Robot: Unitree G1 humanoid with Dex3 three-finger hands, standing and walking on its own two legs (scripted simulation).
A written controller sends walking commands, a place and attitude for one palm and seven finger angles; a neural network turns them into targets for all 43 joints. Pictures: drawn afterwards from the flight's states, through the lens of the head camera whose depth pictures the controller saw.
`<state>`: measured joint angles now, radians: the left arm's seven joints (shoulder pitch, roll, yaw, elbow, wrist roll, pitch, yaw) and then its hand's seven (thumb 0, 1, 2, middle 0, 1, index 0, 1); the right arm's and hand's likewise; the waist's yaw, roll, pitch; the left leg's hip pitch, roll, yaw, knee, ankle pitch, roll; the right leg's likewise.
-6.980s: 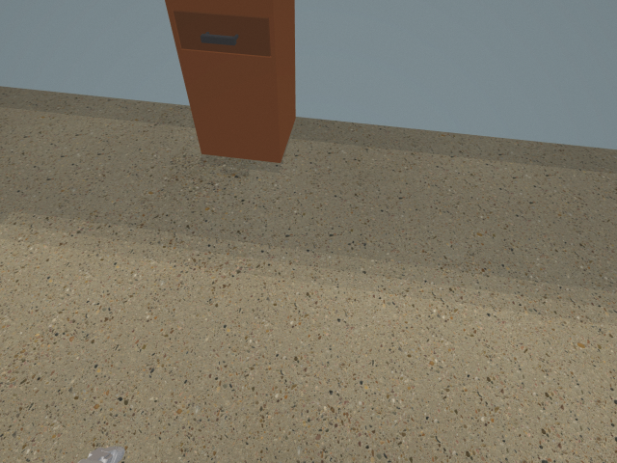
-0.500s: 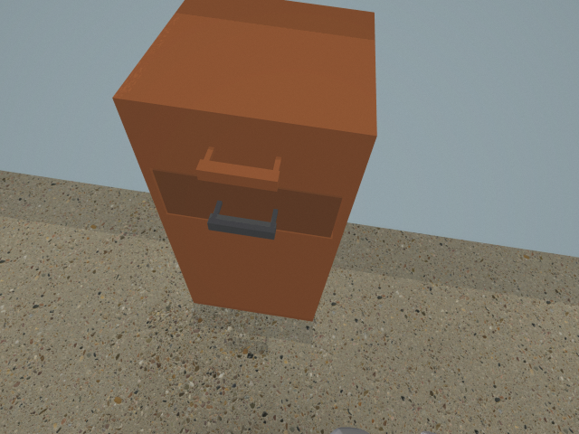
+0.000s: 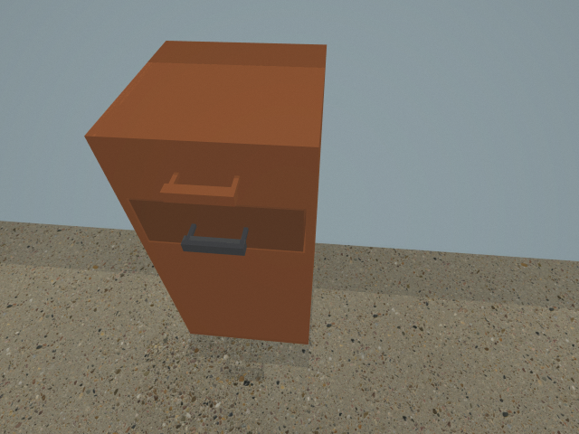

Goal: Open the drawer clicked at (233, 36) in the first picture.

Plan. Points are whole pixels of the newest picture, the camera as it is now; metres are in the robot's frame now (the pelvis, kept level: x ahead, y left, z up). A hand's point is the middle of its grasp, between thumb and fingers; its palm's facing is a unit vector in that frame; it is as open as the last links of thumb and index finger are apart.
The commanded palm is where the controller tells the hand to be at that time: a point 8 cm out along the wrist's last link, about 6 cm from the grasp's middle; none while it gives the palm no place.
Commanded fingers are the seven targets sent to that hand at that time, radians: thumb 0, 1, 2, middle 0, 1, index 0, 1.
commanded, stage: come to a stop and stand still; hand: left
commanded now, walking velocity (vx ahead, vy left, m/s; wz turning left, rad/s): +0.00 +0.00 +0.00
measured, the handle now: (216, 237) +0.54 +0.19 -0.14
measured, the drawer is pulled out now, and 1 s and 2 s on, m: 0.00 0.00 0.00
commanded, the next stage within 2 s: look again from close up in 0.84 s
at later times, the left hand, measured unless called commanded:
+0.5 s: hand out of the picture +0.02 +0.16 -0.18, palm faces +0.05 -0.98 -0.17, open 7.3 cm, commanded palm none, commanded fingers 0.00 0.90 0.90 -0.20 -0.30 -0.20 -0.30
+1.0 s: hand out of the picture +0.05 +0.19 -0.17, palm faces +0.02 -0.97 -0.23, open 7.3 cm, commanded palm none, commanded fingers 0.00 0.90 0.90 -0.20 -0.30 -0.20 -0.30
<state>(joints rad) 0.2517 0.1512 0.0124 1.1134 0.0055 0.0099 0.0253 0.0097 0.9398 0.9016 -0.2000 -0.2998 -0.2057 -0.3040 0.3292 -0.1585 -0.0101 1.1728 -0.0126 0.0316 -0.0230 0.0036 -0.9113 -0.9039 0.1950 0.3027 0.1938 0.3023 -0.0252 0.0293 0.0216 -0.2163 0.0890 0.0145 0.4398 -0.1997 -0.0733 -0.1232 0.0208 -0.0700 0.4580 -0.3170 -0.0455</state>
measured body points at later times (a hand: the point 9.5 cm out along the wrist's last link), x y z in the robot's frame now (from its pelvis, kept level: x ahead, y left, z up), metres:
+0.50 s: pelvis +0.04 +0.00 +0.00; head +0.05 +0.00 +0.45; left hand +0.01 +0.21 -0.16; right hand +0.04 -0.22 -0.17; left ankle +0.02 +0.17 -0.74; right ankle -0.04 -0.08 -0.74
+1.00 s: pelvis +0.04 +0.02 +0.00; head +0.07 +0.01 +0.45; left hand +0.05 +0.24 -0.15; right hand +0.06 -0.21 -0.16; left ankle +0.02 +0.16 -0.73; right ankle -0.04 -0.08 -0.74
